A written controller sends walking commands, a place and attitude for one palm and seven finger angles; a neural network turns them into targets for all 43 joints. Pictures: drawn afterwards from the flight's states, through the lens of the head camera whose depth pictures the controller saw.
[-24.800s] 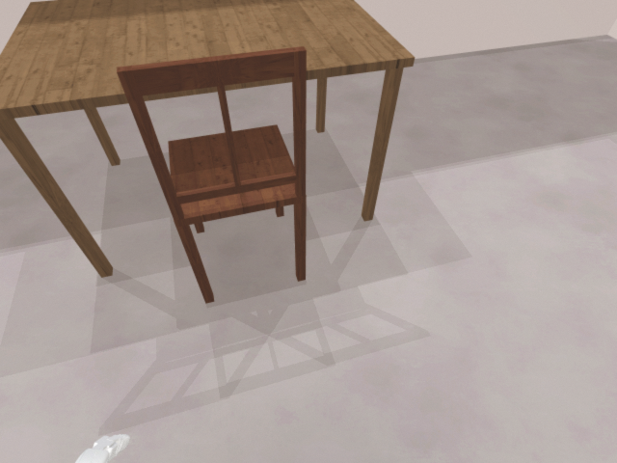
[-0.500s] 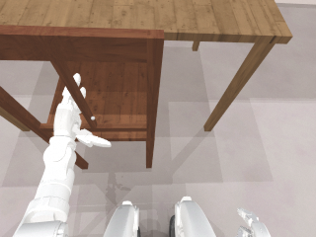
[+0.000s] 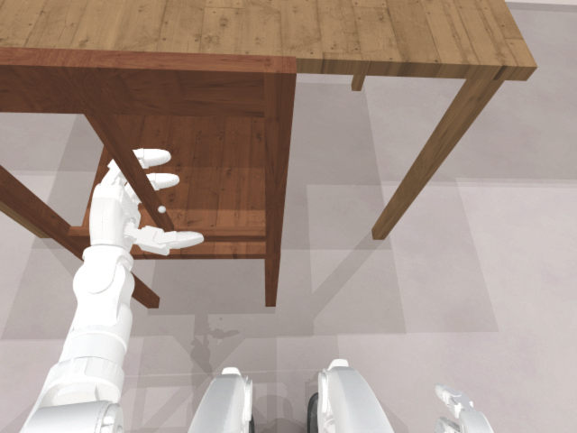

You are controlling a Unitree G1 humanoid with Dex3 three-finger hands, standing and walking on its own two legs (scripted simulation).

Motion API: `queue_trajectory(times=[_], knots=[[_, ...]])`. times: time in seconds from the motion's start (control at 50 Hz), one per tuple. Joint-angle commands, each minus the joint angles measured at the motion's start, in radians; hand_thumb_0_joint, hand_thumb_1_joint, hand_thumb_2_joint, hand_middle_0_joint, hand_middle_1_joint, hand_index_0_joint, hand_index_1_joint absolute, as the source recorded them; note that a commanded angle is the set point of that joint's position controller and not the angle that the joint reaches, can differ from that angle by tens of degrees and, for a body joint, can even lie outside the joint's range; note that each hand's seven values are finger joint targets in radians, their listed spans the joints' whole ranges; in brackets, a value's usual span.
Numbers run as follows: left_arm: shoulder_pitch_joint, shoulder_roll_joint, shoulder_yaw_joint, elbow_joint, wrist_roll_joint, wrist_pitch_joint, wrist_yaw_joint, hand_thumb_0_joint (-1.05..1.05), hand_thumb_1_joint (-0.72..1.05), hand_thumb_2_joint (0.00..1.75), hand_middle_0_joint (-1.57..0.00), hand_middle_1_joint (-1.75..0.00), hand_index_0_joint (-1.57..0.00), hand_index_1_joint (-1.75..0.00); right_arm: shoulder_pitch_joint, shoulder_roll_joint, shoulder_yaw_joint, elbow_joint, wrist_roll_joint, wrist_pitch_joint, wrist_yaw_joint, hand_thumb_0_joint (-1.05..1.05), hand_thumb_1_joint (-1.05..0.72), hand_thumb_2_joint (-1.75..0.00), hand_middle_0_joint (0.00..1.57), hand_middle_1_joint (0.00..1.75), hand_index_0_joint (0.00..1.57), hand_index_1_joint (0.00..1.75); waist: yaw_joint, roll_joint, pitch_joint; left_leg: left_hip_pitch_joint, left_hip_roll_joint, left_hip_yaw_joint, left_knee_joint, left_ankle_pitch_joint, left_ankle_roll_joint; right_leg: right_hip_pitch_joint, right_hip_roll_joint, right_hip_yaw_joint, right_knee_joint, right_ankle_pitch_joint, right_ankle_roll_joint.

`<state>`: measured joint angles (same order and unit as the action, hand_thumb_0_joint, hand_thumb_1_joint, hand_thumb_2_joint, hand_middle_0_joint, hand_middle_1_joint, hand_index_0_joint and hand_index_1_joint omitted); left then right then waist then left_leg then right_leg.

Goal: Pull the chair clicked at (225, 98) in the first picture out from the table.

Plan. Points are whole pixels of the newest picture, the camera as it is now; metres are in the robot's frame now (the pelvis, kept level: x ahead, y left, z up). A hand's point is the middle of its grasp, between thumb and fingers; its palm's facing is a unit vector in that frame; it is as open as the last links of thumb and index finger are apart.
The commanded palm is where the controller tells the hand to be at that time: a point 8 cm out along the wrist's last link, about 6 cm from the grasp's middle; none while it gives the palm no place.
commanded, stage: hook a spindle and tug to test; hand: left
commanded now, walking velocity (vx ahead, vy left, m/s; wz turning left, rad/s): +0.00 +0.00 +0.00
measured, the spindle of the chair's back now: (141, 185) +0.43 +0.20 +0.03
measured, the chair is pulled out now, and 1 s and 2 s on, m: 0.00 0.05 0.15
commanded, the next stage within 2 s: step backward, pulling the chair out in 0.96 s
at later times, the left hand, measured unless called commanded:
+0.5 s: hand (162, 213) +0.40 +0.17 +0.02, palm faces +0.02 -1.00 -0.01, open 5.0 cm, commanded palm +0.36 +0.22 +0.02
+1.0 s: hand (160, 241) +0.36 +0.17 +0.02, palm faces +0.01 -1.00 -0.02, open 5.0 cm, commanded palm +0.33 +0.23 +0.02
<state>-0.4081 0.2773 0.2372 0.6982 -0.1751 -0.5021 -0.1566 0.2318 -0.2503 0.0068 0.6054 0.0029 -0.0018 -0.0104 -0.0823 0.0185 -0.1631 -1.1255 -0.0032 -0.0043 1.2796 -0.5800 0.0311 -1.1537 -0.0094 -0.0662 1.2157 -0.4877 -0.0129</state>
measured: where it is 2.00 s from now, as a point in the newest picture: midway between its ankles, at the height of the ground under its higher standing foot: outside the picture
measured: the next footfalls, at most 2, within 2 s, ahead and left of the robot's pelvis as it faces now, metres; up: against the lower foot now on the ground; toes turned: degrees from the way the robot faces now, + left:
none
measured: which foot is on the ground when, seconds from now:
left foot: down 0.00-1.00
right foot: down 0.00-1.00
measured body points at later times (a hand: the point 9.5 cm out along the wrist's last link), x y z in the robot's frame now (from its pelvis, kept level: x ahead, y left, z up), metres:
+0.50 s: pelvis +0.01 +0.01 +0.00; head +0.13 +0.02 +0.44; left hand +0.39 +0.23 +0.02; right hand +0.12 -0.25 -0.11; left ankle +0.01 +0.10 -0.62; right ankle +0.04 -0.12 -0.62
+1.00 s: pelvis +0.01 +0.00 +0.00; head +0.13 +0.02 +0.44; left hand +0.35 +0.22 +0.03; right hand +0.16 -0.24 -0.11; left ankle +0.01 +0.10 -0.62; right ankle +0.04 -0.12 -0.62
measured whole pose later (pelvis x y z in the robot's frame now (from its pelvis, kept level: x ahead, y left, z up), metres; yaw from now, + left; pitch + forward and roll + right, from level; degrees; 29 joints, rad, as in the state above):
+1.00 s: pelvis +0.01 +0.00 +0.00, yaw +0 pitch +23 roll -2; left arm -0.15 0.22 0.16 0.44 -0.19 -0.49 -0.13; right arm 0.19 -0.23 0.00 0.56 0.00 0.00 0.01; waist -0.05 0.02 -0.17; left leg -1.08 0.00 0.00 1.27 -0.60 0.04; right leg -1.11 -0.01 -0.06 1.21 -0.50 -0.01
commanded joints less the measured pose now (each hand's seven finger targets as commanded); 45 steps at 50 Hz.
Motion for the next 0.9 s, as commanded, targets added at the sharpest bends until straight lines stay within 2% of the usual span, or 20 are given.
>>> queue_trajectory(times=[0.0,0.02,0.08,0.14,0.18,0.24,0.28,0.3,0.34,0.4,0.42,0.52,0.6,0.62,0.66,0.68,0.76,0.78,0.8,0.88], knots=[[-0.256,0.128,-0.003,-0.216,0.002,-0.073,-0.008,0.00,0.23,0.61,-0.50,-1.45,-0.50,-1.45,0.068,-0.156,-0.060,-0.093,-0.001,-0.029,0.000,0.00,-0.90,-0.90,0.20,0.30,0.20,0.30,-0.012,0.076,-0.454,0.277,0.006,-0.043,-0.168,0.398,-0.025,0.284,0.017,0.035,-0.124,0.272,-0.015],[-0.269,0.131,-0.005,-0.214,0.002,-0.069,-0.008,0.00,0.28,0.64,-0.50,-1.45,-0.50,-1.45,0.070,-0.158,-0.061,-0.091,0.000,-0.027,-0.001,0.00,-0.90,-0.90,0.20,0.30,0.20,0.30,-0.020,0.053,-0.454,0.271,0.007,-0.044,-0.165,0.391,-0.022,0.288,0.018,0.034,-0.125,0.272,-0.014],[-0.261,0.162,0.017,-0.222,0.002,-0.064,-0.011,0.00,0.45,0.71,-0.50,-1.45,-0.50,-1.45,0.071,-0.162,-0.061,-0.095,0.001,-0.025,-0.004,0.00,-0.90,-0.90,0.20,0.30,0.20,0.30,-0.015,0.045,-0.456,0.262,0.006,-0.043,-0.167,0.390,-0.020,0.303,0.018,0.037,-0.126,0.279,-0.015],[-0.255,0.121,-0.016,-0.236,0.003,-0.060,-0.013,0.00,0.62,0.78,-0.50,-1.45,-0.50,-1.45,0.070,-0.156,-0.062,-0.095,0.002,-0.024,-0.001,0.00,-0.90,-0.90,0.20,0.30,0.20,0.30,-0.011,0.085,-0.460,0.305,0.009,-0.050,-0.175,0.421,-0.028,0.276,0.018,0.027,-0.123,0.276,-0.017],[-0.254,0.096,-0.037,-0.231,0.000,-0.054,-0.009,0.00,0.73,0.83,-0.50,-1.45,-0.50,-1.45,0.071,-0.159,-0.064,-0.095,0.002,-0.024,-0.001,0.00,-0.90,-0.90,0.20,0.30,0.20,0.30,-0.026,0.058,-0.453,0.319,0.015,-0.059,-0.171,0.435,-0.029,0.247,0.020,0.020,-0.122,0.271,-0.016],[-0.249,0.100,-0.027,-0.258,-0.002,-0.059,0.001,0.00,0.90,0.90,-0.50,-1.45,-0.50,-1.45,0.070,-0.158,-0.067,-0.094,0.001,-0.025,0.001,0.00,-0.90,-0.90,0.20,0.30,0.20,0.30,-0.013,0.075,-0.470,0.335,0.014,-0.059,-0.174,0.447,-0.034,0.258,0.018,0.019,-0.123,0.276,-0.016],[-0.230,0.107,-0.025,-0.266,0.001,-0.061,0.005,0.00,0.90,0.90,-0.50,-1.45,-0.50,-1.45,0.072,-0.159,-0.067,-0.096,0.001,-0.024,0.002,0.00,-0.90,-0.90,0.20,0.30,0.20,0.30,-0.012,0.065,-0.479,0.341,0.016,-0.060,-0.174,0.469,-0.035,0.265,0.019,0.017,-0.118,0.290,-0.018],[-0.200,0.100,-0.024,-0.271,0.000,-0.059,0.006,0.00,0.90,0.90,-0.50,-1.45,-0.50,-1.45,0.070,-0.156,-0.066,-0.102,0.000,-0.023,0.004,0.00,-0.90,-0.90,0.20,0.30,0.20,0.30,0.000,0.066,-0.484,0.342,0.014,-0.061,-0.179,0.477,-0.037,0.275,0.019,0.017,-0.118,0.292,-0.018],[-0.163,0.077,-0.043,-0.280,0.001,-0.060,0.006,0.00,0.90,0.90,-0.50,-1.45,-0.50,-1.45,0.066,-0.151,-0.068,-0.107,0.003,-0.022,0.007,0.00,-0.90,-0.90,0.20,0.30,0.20,0.30,0.000,0.046,-0.472,0.337,0.015,-0.057,-0.182,0.476,-0.034,0.288,0.019,0.017,-0.124,0.299,-0.016],[-0.127,0.070,-0.050,-0.336,-0.005,-0.062,0.010,0.00,0.90,0.90,-0.50,-1.45,-0.50,-1.45,0.060,-0.150,-0.070,-0.114,0.003,-0.023,0.011,0.00,-0.90,-0.90,0.20,0.30,0.20,0.30,0.006,0.068,-0.489,0.371,0.019,-0.061,-0.185,0.522,-0.039,0.285,0.020,0.013,-0.123,0.313,-0.017],[-0.092,0.091,-0.030,-0.322,-0.002,-0.060,0.011,0.00,0.90,0.90,-0.50,-1.45,-0.50,-1.45,0.061,-0.151,-0.070,-0.115,0.004,-0.020,0.012,0.00,-0.90,-0.90,0.20,0.30,0.20,0.30,0.014,0.050,-0.473,0.356,0.020,-0.059,-0.190,0.510,-0.041,0.295,0.021,0.014,-0.125,0.307,-0.018],[-0.034,0.077,-0.043,-0.399,-0.004,-0.066,0.021,0.00,0.90,0.90,-0.50,-1.45,-0.50,-1.45,0.052,-0.144,-0.070,-0.127,0.003,-0.020,0.017,0.00,-0.90,-0.90,0.20,0.30,0.20,0.30,0.018,0.075,-0.463,0.368,0.023,-0.057,-0.192,0.559,-0.044,0.303,0.021,0.014,-0.124,0.337,-0.017],[0.037,0.069,-0.037,-0.410,-0.009,-0.067,0.027,0.00,0.90,0.90,-0.50,-1.45,-0.50,-1.45,0.044,-0.139,-0.069,-0.133,0.002,-0.022,0.018,0.00,-0.90,-0.90,0.20,0.30,0.20,0.30,0.019,0.047,-0.435,0.339,0.021,-0.052,-0.192,0.540,-0.039,0.318,0.023,0.015,-0.124,0.343,-0.015],[0.034,0.088,-0.022,-0.421,-0.006,-0.071,0.030,0.00,0.90,0.90,-0.50,-1.45,-0.50,-1.45,0.042,-0.142,-0.069,-0.131,0.002,-0.021,0.017,0.00,-0.90,-0.90,0.20,0.30,0.20,0.30,0.022,0.047,-0.430,0.334,0.022,-0.055,-0.192,0.538,-0.041,0.316,0.022,0.015,-0.119,0.339,-0.016],[0.066,0.069,-0.036,-0.432,-0.006,-0.074,0.030,0.00,0.90,0.90,-0.50,-1.45,-0.50,-1.45,0.037,-0.137,-0.070,-0.139,0.002,-0.023,0.018,0.00,-0.90,-0.90,0.20,0.30,0.20,0.30,0.025,0.045,-0.424,0.337,0.021,-0.054,-0.193,0.542,-0.042,0.319,0.022,0.014,-0.119,0.340,-0.017],[0.071,0.065,-0.044,-0.444,-0.006,-0.074,0.031,0.00,0.90,0.90,-0.50,-1.45,-0.50,-1.45,0.033,-0.138,-0.070,-0.141,0.000,-0.025,0.019,0.00,-0.90,-0.90,0.20,0.30,0.20,0.30,0.026,0.073,-0.427,0.341,0.020,-0.054,-0.190,0.549,-0.042,0.307,0.021,0.014,-0.115,0.336,-0.018],[0.100,0.066,-0.037,-0.470,-0.012,-0.071,0.031,0.00,0.90,0.90,-0.50,-1.45,-0.50,-1.45,0.027,-0.137,-0.073,-0.144,0.000,-0.027,0.017,0.00,-0.90,-0.90,0.20,0.30,0.20,0.30,0.027,0.036,-0.444,0.330,0.018,-0.048,-0.181,0.529,-0.039,0.331,0.020,0.019,-0.116,0.348,-0.014],[0.108,0.089,-0.022,-0.476,-0.009,-0.072,0.030,0.00,0.90,0.90,-0.50,-1.45,-0.50,-1.45,0.024,-0.138,-0.070,-0.144,0.000,-0.028,0.015,0.00,-0.90,-0.90,0.20,0.30,0.20,0.30,0.034,0.062,-0.442,0.328,0.016,-0.047,-0.184,0.529,-0.040,0.331,0.020,0.020,-0.113,0.347,-0.019],[0.119,0.068,-0.038,-0.480,-0.011,-0.070,0.027,0.00,0.90,0.90,-0.50,-1.45,-0.50,-1.45,0.019,-0.132,-0.069,-0.147,0.000,-0.029,0.016,0.00,-0.90,-0.90,0.20,0.30,0.20,0.30,0.033,0.063,-0.444,0.329,0.014,-0.043,-0.182,0.529,-0.037,0.339,0.019,0.022,-0.112,0.359,-0.017],[0.144,0.076,-0.029,-0.490,-0.019,-0.069,0.020,0.00,0.90,0.90,-0.50,-1.45,-0.50,-1.45,0.008,-0.134,-0.067,-0.152,0.001,-0.033,0.011,0.00,-0.90,-0.90,0.20,0.30,0.20,0.30,0.036,0.037,-0.435,0.301,0.011,-0.042,-0.179,0.495,-0.032,0.348,0.020,0.025,-0.112,0.348,-0.017]])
